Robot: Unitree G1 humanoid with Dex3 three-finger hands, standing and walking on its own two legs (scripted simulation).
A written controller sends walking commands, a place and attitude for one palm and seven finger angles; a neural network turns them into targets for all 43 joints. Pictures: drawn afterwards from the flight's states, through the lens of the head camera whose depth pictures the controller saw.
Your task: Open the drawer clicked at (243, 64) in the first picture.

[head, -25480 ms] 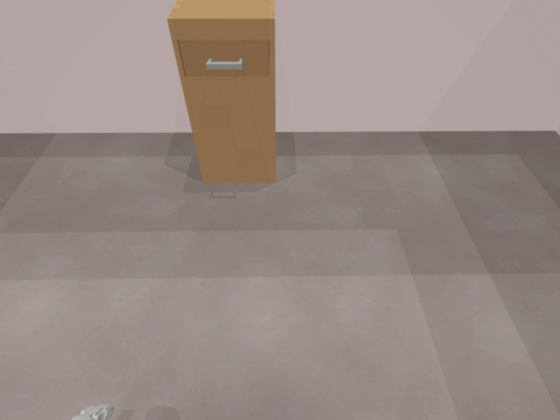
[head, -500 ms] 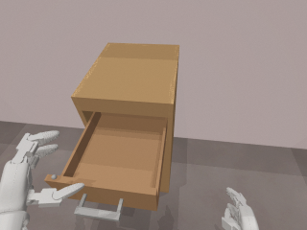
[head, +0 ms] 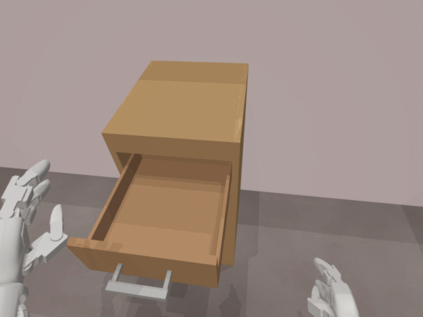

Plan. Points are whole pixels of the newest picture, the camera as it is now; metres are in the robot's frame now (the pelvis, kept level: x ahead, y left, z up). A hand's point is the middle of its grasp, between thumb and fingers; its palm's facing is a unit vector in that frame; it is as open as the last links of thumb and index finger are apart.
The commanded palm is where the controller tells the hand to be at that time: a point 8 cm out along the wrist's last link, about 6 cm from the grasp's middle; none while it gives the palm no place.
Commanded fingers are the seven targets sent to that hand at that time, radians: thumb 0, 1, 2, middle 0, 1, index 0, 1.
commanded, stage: draw the hand back to the body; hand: left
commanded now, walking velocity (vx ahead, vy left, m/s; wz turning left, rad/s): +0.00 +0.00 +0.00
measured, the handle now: (140, 281) +0.21 +0.20 -0.12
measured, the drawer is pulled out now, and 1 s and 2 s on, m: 0.29 0.29 0.29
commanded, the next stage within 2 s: step back with the hand held close in 0.08 s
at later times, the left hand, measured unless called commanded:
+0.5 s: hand (62, 239) +0.18 +0.24 +0.14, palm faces +0.26 -0.81 -0.53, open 7.4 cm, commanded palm +0.11 +0.29 +0.17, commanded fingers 0.00 0.90 0.90 -0.20 -0.30 -0.20 -0.30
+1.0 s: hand (20, 285) +0.11 +0.25 +0.15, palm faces +0.39 -0.81 -0.44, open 7.4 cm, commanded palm +0.04 +0.29 +0.17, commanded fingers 0.00 0.90 0.90 -0.20 -0.30 -0.20 -0.30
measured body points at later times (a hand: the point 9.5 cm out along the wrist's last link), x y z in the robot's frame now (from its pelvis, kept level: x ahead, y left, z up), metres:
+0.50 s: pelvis -0.02 +0.01 +0.00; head +0.03 +0.00 +0.44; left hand +0.16 +0.28 +0.17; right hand +0.16 -0.23 -0.09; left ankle -0.05 +0.12 -0.74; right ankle -0.01 -0.12 -0.74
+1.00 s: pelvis -0.09 +0.01 -0.01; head -0.06 +0.02 +0.44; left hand +0.09 +0.29 +0.18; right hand +0.08 -0.23 -0.09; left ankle -0.05 +0.12 -0.74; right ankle -0.02 -0.11 -0.74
